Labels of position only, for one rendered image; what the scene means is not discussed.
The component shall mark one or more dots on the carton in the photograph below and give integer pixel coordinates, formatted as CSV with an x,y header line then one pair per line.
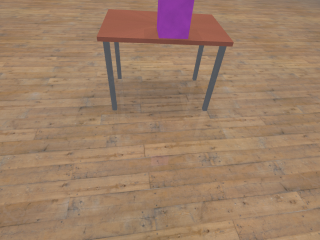
x,y
174,18

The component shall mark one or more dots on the table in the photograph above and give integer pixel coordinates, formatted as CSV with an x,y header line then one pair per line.
x,y
136,26

